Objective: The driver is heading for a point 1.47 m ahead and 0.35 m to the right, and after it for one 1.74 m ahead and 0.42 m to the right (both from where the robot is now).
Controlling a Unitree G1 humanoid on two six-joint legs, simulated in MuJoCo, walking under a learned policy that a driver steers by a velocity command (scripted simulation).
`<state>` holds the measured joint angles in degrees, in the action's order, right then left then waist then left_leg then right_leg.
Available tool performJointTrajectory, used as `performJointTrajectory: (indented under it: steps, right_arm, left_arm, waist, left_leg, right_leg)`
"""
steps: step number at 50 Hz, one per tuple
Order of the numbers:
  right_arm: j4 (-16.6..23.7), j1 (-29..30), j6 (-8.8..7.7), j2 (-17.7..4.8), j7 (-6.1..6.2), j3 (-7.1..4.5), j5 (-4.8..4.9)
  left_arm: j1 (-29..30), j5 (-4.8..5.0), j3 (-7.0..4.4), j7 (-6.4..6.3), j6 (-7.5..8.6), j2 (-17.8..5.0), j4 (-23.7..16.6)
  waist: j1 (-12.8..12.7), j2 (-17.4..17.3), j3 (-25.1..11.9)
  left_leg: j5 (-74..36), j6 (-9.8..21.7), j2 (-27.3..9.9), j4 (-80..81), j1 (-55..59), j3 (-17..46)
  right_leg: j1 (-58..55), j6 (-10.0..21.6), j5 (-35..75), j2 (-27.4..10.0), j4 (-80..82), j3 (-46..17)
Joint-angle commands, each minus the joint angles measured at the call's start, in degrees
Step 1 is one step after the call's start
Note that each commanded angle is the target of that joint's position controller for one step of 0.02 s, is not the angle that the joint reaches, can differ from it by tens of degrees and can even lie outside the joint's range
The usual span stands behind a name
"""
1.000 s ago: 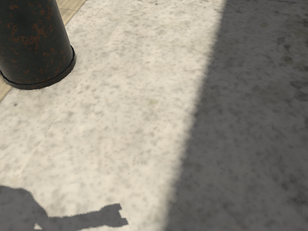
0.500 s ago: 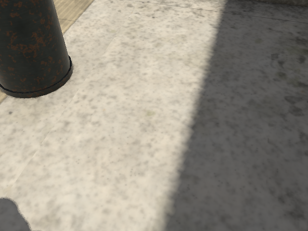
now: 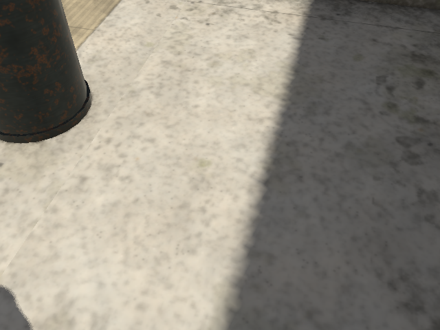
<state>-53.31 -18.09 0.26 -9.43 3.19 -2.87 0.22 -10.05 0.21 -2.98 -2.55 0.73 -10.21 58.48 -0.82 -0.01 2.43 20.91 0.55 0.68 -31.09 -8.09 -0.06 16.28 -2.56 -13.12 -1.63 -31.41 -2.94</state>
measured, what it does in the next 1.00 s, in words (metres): walks ahead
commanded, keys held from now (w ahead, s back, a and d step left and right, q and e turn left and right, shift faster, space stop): no key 0.46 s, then w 0.54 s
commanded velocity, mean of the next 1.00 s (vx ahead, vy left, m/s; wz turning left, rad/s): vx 0.16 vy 0.00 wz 0.00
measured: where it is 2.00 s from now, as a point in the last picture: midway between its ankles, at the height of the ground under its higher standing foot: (237, 246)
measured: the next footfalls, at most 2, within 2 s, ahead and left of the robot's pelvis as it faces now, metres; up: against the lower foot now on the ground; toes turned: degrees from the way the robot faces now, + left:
left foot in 1.16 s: +0.44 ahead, +0.12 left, +0.00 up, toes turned +3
right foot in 1.74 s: +0.74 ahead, -0.13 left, +0.00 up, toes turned -14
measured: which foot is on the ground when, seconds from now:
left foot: down 0.00-0.70, up 0.72-1.00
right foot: down 0.00-1.00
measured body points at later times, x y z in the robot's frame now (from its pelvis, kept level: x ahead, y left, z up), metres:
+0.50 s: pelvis +0.00 +0.00 +0.00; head +0.01 +0.00 +0.45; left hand +0.04 +0.23 -0.15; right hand -0.01 -0.23 -0.15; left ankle -0.04 +0.11 -0.73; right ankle +0.04 -0.15 -0.73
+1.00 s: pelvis +0.16 -0.03 +0.01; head +0.17 -0.04 +0.46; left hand +0.06 +0.20 -0.13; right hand +0.33 -0.27 -0.10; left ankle +0.30 +0.12 -0.68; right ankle +0.05 -0.14 -0.73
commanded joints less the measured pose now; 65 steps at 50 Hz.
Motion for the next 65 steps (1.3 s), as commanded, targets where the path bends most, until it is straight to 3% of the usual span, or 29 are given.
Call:
performJointTrajectory:
  steps: [1,23,24,25,27,28,29,31,32,34,35,36,37,38,40,42,44,47,51,54,56,57,58,59,60,61,62,63,65]
  right_arm:
    - [0.8,-3.3,-0.55,-4.6,0.21,-0.76,0.00]
    - [-5.5,-6.9,-0.72,-3.1,0.02,0.62,0.08]
    - [-6.2,-8.3,-0.62,-3.2,0.05,0.54,0.20]
    - [-6.2,-8.7,-0.49,-4.6,0.18,0.12,0.52]
    - [-5.5,-10.4,-0.71,-8.4,0.36,-0.91,1.34]
    - [-5.1,-10.0,-1.25,-10.7,0.28,-1.72,1.64]
    - [-4.4,-8.6,-1.93,-10.9,0.19,-1.90,1.54]
    - [-3.2,-5.2,-3.20,-9.3,-0.35,-1.58,1.40]
    - [-2.7,-3.3,-3.28,-9.1,-0.72,-1.56,1.94]
    - [-1.7,-1.5,-3.36,-8.7,-1.27,-1.41,2.16]
    - [-0.4,0.6,-3.80,-6.9,-1.14,-0.74,1.57]
    - [1.6,0.0,-4.89,-3.1,-0.95,0.17,1.41]
    - [2.6,1.1,-5.72,-4.5,-1.24,-0.08,2.63]
    - [3.2,2.6,-6.27,-5.6,-1.84,-0.24,3.36]
    - [2.6,2.4,-6.82,-7.5,-2.16,-1.20,1.95]
    - [2.4,2.6,-6.40,-8.2,-2.83,-1.97,1.61]
    - [3.1,5.5,-5.53,-5.8,-3.78,-1.46,1.34]
    - [6.7,14.9,-5.24,-4.0,-3.90,-0.22,1.10]
    - [9.2,21.3,-5.32,-5.8,-4.82,0.19,1.57]
    - [10.8,22.9,-5.90,-7.7,-5.56,-0.06,1.54]
    - [9.4,15.3,-6.20,-10.4,-5.57,-1.55,1.36]
    - [6.3,4.8,-6.09,-12.9,-5.21,-3.04,1.58]
    - [3.7,-5.9,-5.70,-17.1,-4.49,-4.42,1.26]
    - [2.3,-9.8,-5.59,-22.0,-4.64,-5.00,0.07]
    - [2.5,-8.2,-5.81,-17.1,-4.78,-3.51,0.14]
    - [3.2,-2.4,-6.17,-13.9,-4.73,-2.56,0.34]
    - [4.4,3.0,-6.48,-11.8,-4.82,-1.79,0.32]
    - [4.8,6.5,-6.82,-10.3,-5.21,-1.34,-0.26]
    - [3.9,8.5,-7.33,-7.9,-5.69,-0.64,-0.85]
  left_arm:
    - [-0.5,0.06,-0.92,-0.08,0.34,-5.3,-1.2]
    - [-2.4,0.13,0.09,0.06,-0.12,-4.3,2.8]
    - [-3.3,0.19,0.20,0.06,-0.21,-3.9,3.3]
    - [-3.6,0.58,0.04,0.08,-0.27,-4.1,3.5]
    - [-0.4,0.80,0.08,0.39,0.66,-3.6,1.9]
    - [1.4,1.08,0.53,0.92,1.68,-2.3,0.8]
    - [2.0,1.57,0.68,1.49,2.72,-2.1,0.1]
    - [0.5,2.42,0.57,2.52,4.20,-2.9,-0.3]
    - [-2.9,2.58,0.47,2.83,4.58,-2.9,0.8]
    - [-14.4,1.36,-1.07,3.04,4.35,-4.6,5.8]
    - [-21.8,0.73,-2.68,2.74,4.36,-9.6,6.9]
    - [-26.6,1.04,-3.33,3.21,5.01,-15.3,6.1]
    - [-22.8,0.64,-1.88,3.15,5.98,-11.8,6.3]
    - [-17.0,0.79,-0.91,3.08,6.54,-9.0,4.5]
    - [-11.2,0.39,0.19,3.48,6.52,-7.5,2.7]
    - [-13.3,0.23,1.18,3.20,5.91,-4.9,3.3]
    - [-16.7,-0.26,1.21,2.39,5.07,-5.9,4.0]
    - [-16.1,-0.37,0.77,1.62,4.48,-9.3,2.0]
    - [-18.3,0.46,-0.04,1.34,4.15,-11.3,1.8]
    - [-18.2,0.90,-0.54,1.26,3.79,-11.6,1.8]
    - [-16.3,0.57,-1.02,1.25,3.29,-13.2,1.3]
    - [-15.4,0.15,-0.76,1.30,2.80,-12.5,0.9]
    - [-15.1,-0.63,0.00,1.49,2.82,-10.9,-0.6]
    - [-22.4,-0.35,2.46,2.15,4.15,-1.1,-1.5]
    - [-19.5,1.39,1.64,2.61,6.07,-5.0,-1.2]
    - [-13.3,2.88,0.55,2.85,7.15,-9.0,-3.6]
    - [-9.3,2.64,0.40,2.47,7.54,-10.1,-4.9]
    - [-7.9,1.65,-0.10,1.98,7.27,-10.2,-5.0]
    - [-10.9,1.29,-0.36,1.82,5.24,-7.9,-4.5]
  waist:
    - [-0.2,0.0,0.3]
    - [0.0,-0.2,1.7]
    - [0.2,-0.8,0.4]
    - [0.6,-2.5,1.3]
    - [2.5,-8.2,6.0]
    - [2.9,-11.1,8.7]
    - [2.2,-10.8,11.0]
    - [0.0,-10.4,11.9]
    - [-2.1,-9.0,10.7]
    - [-5.9,-3.1,5.2]
    - [-8.6,7.7,1.8]
    - [-8.4,20.6,-1.4]
    - [-5.8,14.1,1.2]
    - [-3.6,8.5,5.6]
    - [-1.1,3.5,5.9]
    - [-0.9,3.7,4.5]
    - [-1.4,3.6,4.3]
    - [-2.7,3.0,5.1]
    - [-3.6,4.3,6.2]
    - [-2.0,4.4,6.1]
    - [3.2,6.5,0.0]
    - [8.4,6.2,-6.0]
    - [12.2,2.3,-13.5]
    - [6.9,-15.4,-22.6]
    - [8.1,-13.8,-22.9]
    - [6.8,-10.6,-13.2]
    - [5.1,-4.6,-9.2]
    - [3.0,-1.8,-6.7]
    - [-0.5,-3.9,-5.4]
  left_leg:
    - [-9.3,0.8,-1.8,7.6,-6.9,1.6]
    - [-9.1,0.6,-1.7,9.2,-6.3,0.6]
    - [-2.3,1.1,-1.4,9.9,-5.6,0.5]
    - [8.6,2.7,-2.1,11.1,-6.0,2.1]
    - [27.6,8.0,-10.4,18.0,-6.8,13.7]
    - [30.2,11.3,-16.4,21.3,-8.4,21.3]
    - [28.5,13.2,-19.6,23.0,-9.4,25.1]
    - [18.9,12.0,-19.5,21.0,-6.5,22.7]
    - [14.8,9.9,-16.8,18.6,-7.7,17.8]
    - [-0.5,6.5,-8.3,5.6,-14.4,7.2]
    - [-7.8,3.2,-2.6,-14.3,-19.8,0.1]
    - [7.3,1.1,3.4,-30.7,-32.7,-1.0]
    - [8.5,2.3,-0.3,-41.4,-37.1,5.4]
    - [3.1,3.8,-3.7,-45.5,-40.5,6.0]
    - [-6.3,4.3,-7.6,-41.0,-38.6,4.2]
    - [-10.1,3.2,-8.7,-35.2,-34.5,2.2]
    - [-11.5,1.6,-8.7,-30.2,-34.9,-0.1]
    - [-16.2,0.0,-7.5,-16.8,-33.8,-1.1]
    - [-19.7,0.7,-5.8,-6.9,-30.6,-2.1]
    - [-18.7,3.3,-4.8,-1.9,-27.4,-1.6]
    - [-16.5,5.3,-1.0,-1.6,-15.5,-4.3]
    - [-16.2,6.8,1.0,-1.4,-2.5,-5.3]
    - [-11.7,9.7,-7.3,-1.8,15.5,4.7]
    - [4.0,18.5,-22.0,7.8,31.6,35.0]
    - [7.7,18.6,-23.1,16.8,29.9,46.4]
    - [4.7,15.7,-21.8,16.7,22.5,37.7]
    - [-2.9,14.1,-19.9,17.1,13.3,28.9]
    - [-8.9,13.0,-17.7,18.4,5.1,22.6]
    - [-12.2,12.1,-14.7,21.5,-2.1,15.0]
  right_leg:
    - [-5.6,1.8,9.7,-0.1,3.4,0.7]
    - [-5.4,1.8,8.2,0.5,4.9,0.8]
    - [-5.6,1.9,1.6,1.8,3.8,2.2]
    - [-3.4,2.2,-8.2,3.9,0.9,4.6]
    - [6.2,2.8,-14.9,4.9,-8.1,7.2]
    - [8.9,3.7,-11.7,2.7,-14.3,6.0]
    - [11.6,4.7,-10.7,0.4,-17.6,4.2]
    - [13.7,6.7,-14.3,-2.5,-15.3,2.1]
    - [6.9,7.3,-12.9,-2.0,-7.2,3.5]
    - [-13.5,6.0,-2.2,3.5,2.0,7.7]
    - [-19.9,8.7,-7.5,-5.8,10.3,-7.7]
    - [-26.5,16.9,-13.3,-18.2,21.4,-34.4]
    - [-21.4,19.4,-21.7,-22.2,24.5,-41.6]
    - [-18.1,17.8,-22.9,-20.6,23.9,-34.6]
    - [-14.9,13.9,-11.2,-14.9,24.6,-19.6]
    - [-14.7,12.0,0.2,-11.0,25.3,-10.4]
    - [-14.9,12.7,6.9,-10.0,25.5,-6.1]
    - [-13.0,13.5,11.0,-10.0,26.4,-3.4]
    - [-14.5,13.3,11.5,-12.1,26.9,-1.6]
    - [-18.4,11.5,17.7,-13.7,23.1,-0.1]
    - [-19.4,10.5,38.8,-13.3,13.2,1.7]
    - [-16.3,8.9,45.3,-10.6,0.9,3.9]
    - [-3.5,6.4,31.6,-7.4,-16.9,5.7]
    - [16.2,3.1,-10.0,4.6,-38.7,4.0]
    - [23.0,4.1,-17.5,4.0,-48.2,-4.8]
    - [28.3,5.4,-13.8,0.6,-50.5,-3.7]
    - [26.4,6.1,-8.0,-2.8,-48.4,-2.2]
    - [23.0,6.3,-3.9,-5.2,-44.9,-1.7]
    - [17.2,6.6,-0.9,-7.5,-40.4,-2.3]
